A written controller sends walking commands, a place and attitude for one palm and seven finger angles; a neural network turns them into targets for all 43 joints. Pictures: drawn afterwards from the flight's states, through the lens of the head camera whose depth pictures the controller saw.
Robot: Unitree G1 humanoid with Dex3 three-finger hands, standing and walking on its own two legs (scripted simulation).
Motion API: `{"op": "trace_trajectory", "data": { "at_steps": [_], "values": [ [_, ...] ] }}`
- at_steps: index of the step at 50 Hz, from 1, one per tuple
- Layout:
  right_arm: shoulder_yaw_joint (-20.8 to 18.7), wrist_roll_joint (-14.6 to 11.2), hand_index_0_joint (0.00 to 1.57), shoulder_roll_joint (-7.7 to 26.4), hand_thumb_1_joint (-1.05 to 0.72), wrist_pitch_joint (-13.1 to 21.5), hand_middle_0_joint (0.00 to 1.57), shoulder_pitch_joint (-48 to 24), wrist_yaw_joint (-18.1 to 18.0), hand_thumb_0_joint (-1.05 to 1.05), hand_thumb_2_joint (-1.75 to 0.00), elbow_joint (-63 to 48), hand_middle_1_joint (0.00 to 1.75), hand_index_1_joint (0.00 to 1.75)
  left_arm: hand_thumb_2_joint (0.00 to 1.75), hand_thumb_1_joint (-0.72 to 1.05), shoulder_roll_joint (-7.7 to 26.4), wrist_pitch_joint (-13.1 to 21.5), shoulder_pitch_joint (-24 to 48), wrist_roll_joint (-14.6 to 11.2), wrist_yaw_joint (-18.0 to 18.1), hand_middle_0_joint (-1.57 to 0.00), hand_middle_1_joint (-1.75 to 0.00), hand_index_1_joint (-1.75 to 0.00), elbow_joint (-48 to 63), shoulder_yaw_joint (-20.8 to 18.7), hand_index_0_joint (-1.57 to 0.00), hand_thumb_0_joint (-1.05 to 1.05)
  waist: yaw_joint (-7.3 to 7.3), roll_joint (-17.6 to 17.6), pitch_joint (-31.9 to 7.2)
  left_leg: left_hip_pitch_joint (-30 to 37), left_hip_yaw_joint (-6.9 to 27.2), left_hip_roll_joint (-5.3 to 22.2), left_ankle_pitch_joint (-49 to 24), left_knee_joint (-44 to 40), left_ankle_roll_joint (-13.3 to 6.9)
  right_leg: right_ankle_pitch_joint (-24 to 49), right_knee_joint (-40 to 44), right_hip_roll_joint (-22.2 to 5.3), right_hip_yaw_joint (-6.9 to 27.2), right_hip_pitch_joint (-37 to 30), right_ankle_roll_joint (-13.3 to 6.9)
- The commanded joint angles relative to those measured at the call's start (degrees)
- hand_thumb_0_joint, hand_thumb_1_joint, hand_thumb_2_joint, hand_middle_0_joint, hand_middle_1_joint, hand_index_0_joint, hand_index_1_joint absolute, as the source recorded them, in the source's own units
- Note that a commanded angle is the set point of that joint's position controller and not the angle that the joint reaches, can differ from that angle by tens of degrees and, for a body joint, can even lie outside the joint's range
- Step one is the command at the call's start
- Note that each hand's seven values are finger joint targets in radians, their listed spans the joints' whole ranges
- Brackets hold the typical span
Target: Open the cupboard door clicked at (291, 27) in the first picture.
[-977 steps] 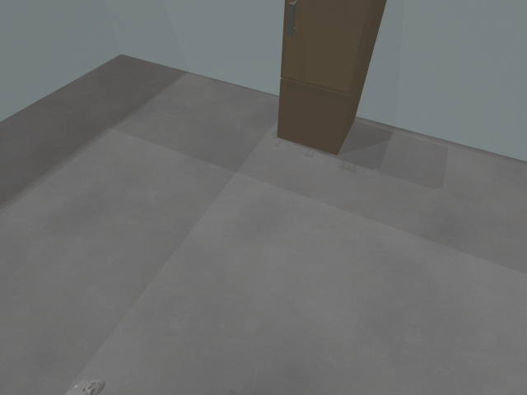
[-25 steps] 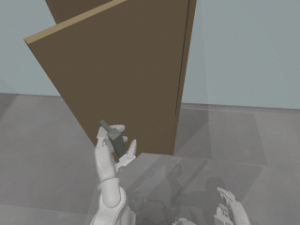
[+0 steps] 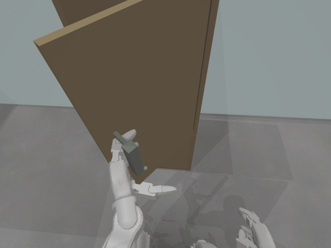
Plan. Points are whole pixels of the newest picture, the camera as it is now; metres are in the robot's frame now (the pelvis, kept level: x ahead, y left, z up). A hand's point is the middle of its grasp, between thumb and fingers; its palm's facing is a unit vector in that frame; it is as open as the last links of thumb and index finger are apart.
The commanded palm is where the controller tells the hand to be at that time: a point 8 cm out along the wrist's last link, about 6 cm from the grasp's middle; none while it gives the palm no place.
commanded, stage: open thumb and fingers to let go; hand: left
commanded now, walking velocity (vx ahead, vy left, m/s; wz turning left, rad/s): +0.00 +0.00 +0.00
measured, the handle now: (128, 153) +0.33 +0.11 +0.04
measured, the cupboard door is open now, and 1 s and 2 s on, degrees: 50 53 53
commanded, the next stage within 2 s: slide the hand sideways off the handle in 0.06 s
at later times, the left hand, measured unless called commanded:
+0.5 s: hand (141, 185) +0.25 +0.07 +0.04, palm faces -0.12 -0.99 +0.04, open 16.2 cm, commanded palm +0.23 +0.12 +0.04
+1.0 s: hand (118, 206) +0.21 +0.11 +0.04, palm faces -0.07 -1.00 -0.01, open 16.2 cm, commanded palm +0.19 +0.17 +0.04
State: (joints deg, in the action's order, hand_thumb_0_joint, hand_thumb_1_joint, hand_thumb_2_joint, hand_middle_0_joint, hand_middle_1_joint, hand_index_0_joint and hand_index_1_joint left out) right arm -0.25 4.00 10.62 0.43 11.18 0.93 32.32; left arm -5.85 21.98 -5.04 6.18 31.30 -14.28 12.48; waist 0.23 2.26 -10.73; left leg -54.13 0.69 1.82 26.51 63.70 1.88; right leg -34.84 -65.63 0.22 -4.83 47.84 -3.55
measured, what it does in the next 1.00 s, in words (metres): stands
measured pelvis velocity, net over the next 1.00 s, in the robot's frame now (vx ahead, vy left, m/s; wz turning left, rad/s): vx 0.00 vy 0.02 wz -0.02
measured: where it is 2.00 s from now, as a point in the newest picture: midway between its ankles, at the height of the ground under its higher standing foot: outside the picture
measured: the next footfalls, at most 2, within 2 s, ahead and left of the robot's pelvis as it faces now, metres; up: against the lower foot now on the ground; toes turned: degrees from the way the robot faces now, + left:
none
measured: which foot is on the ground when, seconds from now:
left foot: down 0.00-1.00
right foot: down 0.00-1.00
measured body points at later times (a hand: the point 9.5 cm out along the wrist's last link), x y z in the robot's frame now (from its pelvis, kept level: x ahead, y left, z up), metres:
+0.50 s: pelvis -0.01 +0.02 -0.01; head +0.05 +0.00 +0.44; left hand +0.26 +0.12 +0.04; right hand +0.16 -0.21 -0.10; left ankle +0.04 +0.14 -0.65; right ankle -0.03 -0.08 -0.65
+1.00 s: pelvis +0.00 +0.02 -0.01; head +0.07 +0.01 +0.43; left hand +0.21 +0.16 +0.04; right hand +0.19 -0.20 -0.10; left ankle +0.04 +0.14 -0.65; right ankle -0.03 -0.08 -0.65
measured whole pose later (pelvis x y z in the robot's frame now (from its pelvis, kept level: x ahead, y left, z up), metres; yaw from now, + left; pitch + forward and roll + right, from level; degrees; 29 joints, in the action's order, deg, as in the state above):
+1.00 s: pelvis +0.00 +0.02 -0.01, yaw -1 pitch +17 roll -1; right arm 0.6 0.3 11.6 0.0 13.0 0.2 22.7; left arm 5.5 23.8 -26.8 -3.7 -0.6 7.2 9.5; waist -0.4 2.6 -10.2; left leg -57.3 0.0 1.8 29.0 69.1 0.1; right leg -36.3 -69.4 0.1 -3.9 50.3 -1.9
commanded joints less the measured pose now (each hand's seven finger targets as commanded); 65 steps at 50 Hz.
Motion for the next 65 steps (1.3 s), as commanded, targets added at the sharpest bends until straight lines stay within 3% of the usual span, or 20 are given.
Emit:
{"op": "trace_trajectory", "data": {
  "at_steps": [1,8,9,10,11,12,13,15,16,17,18,24,29,31,35,43,48,52,59,65],
  "values": [
    [-1.46,0.05,0.2,4.95,-0.9,3.02,0.2,-3.22,-0.3,0.0,-0.9,-8.1,0.3,0.3,0.3,-0.5,-4.12,2.91,10.94,0.48,1.03,-0.16,-0.35,-0.35,11.8,0.49,-0.16,0.0,1.2,-5.98,-13.74,13.36,0.33,-2.37,-11.16,-4.71,-2.65,22.73,12.66,-0.34,3.91,-5.06,2.8],
    [-1.41,0.04,0.2,4.99,-0.9,2.93,0.2,-3.4,-0.45,0.0,-0.9,-7.63,0.3,0.3,0.3,-0.5,-3.64,2.26,13.7,0.55,1.49,-0.15,-0.3,-0.3,10.28,-0.29,-0.15,0.0,1.32,-7.17,-13.28,12.87,0.86,-2.29,-10.77,-4.73,-2.66,20.39,12.52,-0.05,3.5,-4.33,2.57],
    [-1.3,-0.44,0.2,7.46,-0.9,2.18,0.2,-0.35,-0.08,0.0,-0.9,-7.07,0.3,0.3,0.3,-0.5,3.42,4.16,13.19,6.26,-10.43,-0.15,-0.3,-0.3,11.22,10.38,-0.15,0.0,6.3,-8.57,-10.68,12.18,0.27,-2.49,-10.48,-3.02,-3.75,23.51,11.83,-0.42,5.0,-1.76,2.9],
    [-1.84,-0.73,0.2,6.65,-0.9,1.9,0.2,-0.41,-0.32,0.0,-0.9,-8.36,0.3,0.3,0.3,-0.5,7.04,6.6,15.94,3.86,-16.98,-0.15,-0.3,-0.3,14.63,5.9,-0.15,0.0,4.22,-6.28,-13.87,11.78,0.35,-2.65,-11.12,-2.34,-3.96,25.7,11.25,-1.0,5.8,-3.83,2.54],
    [-1.89,-1.1,0.2,6.98,-0.9,1.78,0.2,-0.66,-0.63,0.0,-0.9,-8.94,0.3,0.3,0.3,-0.5,8.81,7.83,15.55,2.48,-22.07,-0.15,-0.3,-0.3,16.2,5.64,-0.15,0.0,3.83,-4.38,-16.36,12.48,0.24,-2.74,-11.34,-2.0,-3.99,27.01,10.78,-1.24,6.81,-5.23,2.53],
    [-1.77,-1.74,0.2,6.88,-0.9,1.82,0.2,-0.52,-0.88,0.0,-0.9,-9.77,0.3,0.3,0.3,-0.5,8.09,8.22,13.85,0.2,-27.0,-0.15,-0.3,-0.3,15.83,6.54,-0.15,0.0,4.19,-4.73,-15.48,12.66,0.34,-2.81,-11.15,-1.97,-4.05,27.06,10.98,-1.25,6.83,-5.29,2.57],
    [-1.81,-2.48,0.2,7.12,-0.9,2.01,0.2,-0.47,-0.92,0.0,-0.9,-10.86,0.3,0.3,0.3,-0.5,7.96,8.25,14.3,-2.97,-31.06,-0.15,-0.3,-0.3,18.22,6.61,-0.15,0.0,3.92,-1.53,-17.11,14.68,0.44,-2.76,-11.99,-2.32,-4.05,26.2,10.7,-1.05,6.56,-5.39,2.02],
    [-1.49,-3.73,0.2,6.96,-0.9,2.42,0.2,-1.09,-1.29,0.0,-0.9,-12.17,0.3,0.3,0.3,-0.5,5.76,6.63,8.77,-9.8,-34.23,-0.15,-0.3,-0.3,17.17,4.35,-0.15,0.0,3.07,-3.72,-14.31,15.36,0.73,-2.5,-10.26,-3.42,-3.79,22.43,12.2,-0.41,5.33,-4.64,2.13],
    [-1.28,-4.08,0.2,7.01,-0.9,2.49,0.2,-1.67,-1.36,0.0,-0.9,-12.68,0.3,0.3,0.3,-0.5,4.09,5.41,7.78,-11.98,-34.2,-0.15,-0.3,-0.3,16.35,4.06,-0.15,0.0,2.93,-4.84,-12.45,14.63,0.84,-2.49,-8.68,-4.04,-3.7,19.65,12.94,-0.22,4.88,-4.11,2.25],
    [-1.41,-4.14,0.2,7.28,-0.9,2.55,0.2,-1.66,-1.45,0.0,-0.9,-12.71,0.3,0.3,0.3,-0.5,4.88,4.78,7.51,-13.18,-33.27,-0.15,-0.3,-0.3,16.78,1.89,-0.15,0.0,2.62,-6.34,-12.13,14.13,1.11,-2.35,-8.11,-4.2,-3.61,18.09,13.01,-0.1,4.53,-4.03,2.34],
    [-1.48,-4.11,0.2,7.47,-0.9,2.69,0.2,-2.02,-1.38,0.0,-0.9,-13.17,0.3,0.3,0.3,-0.5,5.92,4.46,5.18,-13.35,-32.02,-0.15,-0.3,-0.3,16.9,-0.08,-0.15,0.0,1.28,-6.64,-12.59,14.07,1.16,-2.35,-9.13,-4.47,-3.54,18.33,12.27,0.11,4.11,-4.39,2.13],
    [-1.96,-3.0,0.2,7.4,-0.9,2.05,0.2,-1.25,-0.03,0.0,-0.9,-15.18,0.3,0.3,0.3,-0.5,8.1,5.62,0.76,-6.86,-26.28,-0.15,-0.3,-0.3,21.95,0.4,-0.15,0.0,1.27,-4.98,-11.84,12.7,1.06,-2.12,-9.51,-3.64,-3.49,17.6,8.92,0.2,3.19,-1.01,1.88],
    [-1.94,-3.1,0.2,7.23,-0.9,1.29,0.2,-1.29,0.03,0.0,-0.9,-17.04,0.3,0.3,0.3,-0.5,9.23,5.46,-5.1,-6.15,-26.13,-0.15,-0.3,-0.3,25.4,-0.19,-0.15,0.0,0.35,-3.42,-12.62,12.96,0.93,-2.02,-8.44,-4.03,-3.29,16.03,8.69,0.55,3.26,-0.99,1.53],
    [-1.65,-3.34,0.2,7.2,-0.9,1.17,0.2,-1.18,-0.19,0.0,-0.9,-17.16,0.3,0.3,0.3,-0.5,9.5,5.0,-5.65,-7.0,-26.55,-0.15,-0.3,-0.3,25.97,-0.4,-0.15,0.0,1.1,-4.23,-10.39,12.14,1.05,-1.96,-6.32,-4.34,-3.26,14.06,9.55,0.72,3.18,-0.42,1.7],
    [-1.54,-3.41,0.2,7.14,-0.9,1.64,0.2,-1.28,-0.88,0.0,-0.9,-17.37,0.3,0.3,0.3,-0.5,9.65,5.18,-7.41,-8.12,-27.59,-0.15,-0.3,-0.3,28.63,-0.75,-0.15,0.0,1.14,-3.04,-11.72,13.02,1.32,-1.9,-7.15,-3.94,-3.27,14.73,8.96,0.93,2.87,-0.15,1.74],
    [-1.63,-3.52,0.2,7.21,-0.9,2.46,0.2,-0.53,-1.12,0.0,-0.9,-18.11,0.3,0.3,0.3,-0.5,12.56,4.89,-17.79,-10.09,-30.28,-0.15,-0.3,-0.3,31.88,-4.13,-0.15,0.0,-0.02,-3.42,-12.31,11.98,1.36,-1.94,-11.13,-3.09,-3.15,19.71,7.44,1.16,2.62,-2.29,1.72],
    [-2.02,-3.64,0.2,6.98,-0.9,2.7,0.2,-0.43,-1.25,0.0,-0.9,-18.46,0.3,0.3,0.3,-0.5,13.95,5.83,-22.58,-10.83,-32.29,-0.15,-0.3,-0.3,33.66,-5.66,-0.15,0.0,0.27,-4.5,-11.69,10.44,1.15,-2.04,-11.74,-1.6,-3.23,21.84,6.75,1.17,3.17,-2.19,2.08],
    [-2.05,-3.82,0.2,7.16,-0.9,3.11,0.2,-0.53,-1.74,0.0,-0.9,-18.59,0.3,0.3,0.3,-0.5,14.47,6.83,-22.3,-11.92,-34.26,-0.15,-0.3,-0.3,35.02,-5.94,-0.15,0.0,1.11,-3.8,-9.82,8.76,1.06,-2.13,-8.87,-0.58,-3.28,18.62,6.87,1.1,3.4,0.05,2.32],
    [-2.59,-4.26,0.2,7.28,-0.9,3.57,0.2,-0.44,-2.6,0.0,-0.9,-18.94,0.3,0.3,0.3,-0.5,16.27,6.68,-26.4,-14.21,-37.22,-0.15,-0.3,-0.3,37.7,-8.32,-0.15,0.0,0.17,-2.65,-12.87,9.12,1.16,-2.15,-11.31,0.32,-3.37,21.45,5.84,1.1,3.7,-1.21,2.49],
    [-2.91,-4.71,0.2,6.86,-0.9,3.11,0.2,-1.32,-3.44,0.0,-0.9,-18.15,0.3,0.3,0.3,-0.5,18.66,5.85,-30.02,-16.37,-39.76,-0.15,-0.3,-0.3,36.1,-13.12,-0.15,0.0,-0.05,-4.26,-10.58,6.03,0.99,-2.2,-9.81,1.2,-3.04,22.15,6.9,0.63,5.27,-2.55,3.26]
  ]
}}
